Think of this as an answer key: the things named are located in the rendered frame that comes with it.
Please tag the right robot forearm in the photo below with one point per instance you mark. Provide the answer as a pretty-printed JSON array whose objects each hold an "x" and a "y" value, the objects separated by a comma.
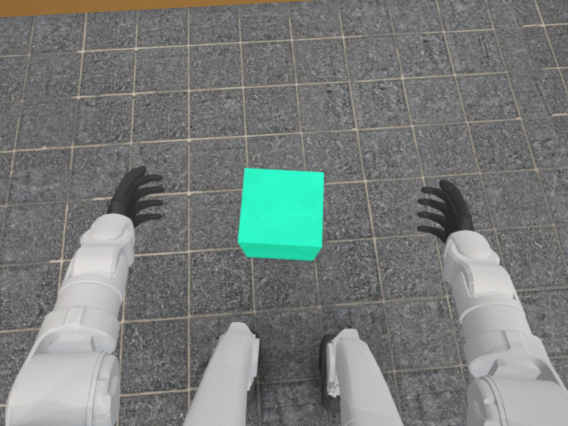
[{"x": 499, "y": 341}]

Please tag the robot foot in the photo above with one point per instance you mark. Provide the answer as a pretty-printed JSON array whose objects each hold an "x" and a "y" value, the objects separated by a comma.
[
  {"x": 251, "y": 392},
  {"x": 330, "y": 402}
]

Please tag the right robot upper arm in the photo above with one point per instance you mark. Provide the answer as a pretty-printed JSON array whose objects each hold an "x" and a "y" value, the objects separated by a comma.
[{"x": 506, "y": 401}]

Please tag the right robot hand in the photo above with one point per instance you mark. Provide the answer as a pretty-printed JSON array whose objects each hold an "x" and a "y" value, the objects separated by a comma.
[{"x": 455, "y": 209}]

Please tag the left robot foot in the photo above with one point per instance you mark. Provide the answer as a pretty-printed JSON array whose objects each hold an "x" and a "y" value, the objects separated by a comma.
[{"x": 251, "y": 392}]

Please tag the carton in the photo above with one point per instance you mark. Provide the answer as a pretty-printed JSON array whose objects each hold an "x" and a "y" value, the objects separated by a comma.
[{"x": 281, "y": 214}]

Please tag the left robot upper arm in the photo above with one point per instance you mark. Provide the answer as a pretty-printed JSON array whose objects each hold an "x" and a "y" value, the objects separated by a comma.
[{"x": 68, "y": 389}]

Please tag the left robot hand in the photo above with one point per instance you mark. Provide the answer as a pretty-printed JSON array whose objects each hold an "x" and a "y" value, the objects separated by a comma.
[{"x": 125, "y": 201}]

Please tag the left robot forearm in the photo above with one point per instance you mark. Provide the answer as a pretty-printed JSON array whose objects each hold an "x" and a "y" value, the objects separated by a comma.
[{"x": 85, "y": 314}]

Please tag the right robot foot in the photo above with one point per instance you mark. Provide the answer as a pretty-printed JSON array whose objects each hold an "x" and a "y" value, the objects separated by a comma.
[{"x": 330, "y": 402}]

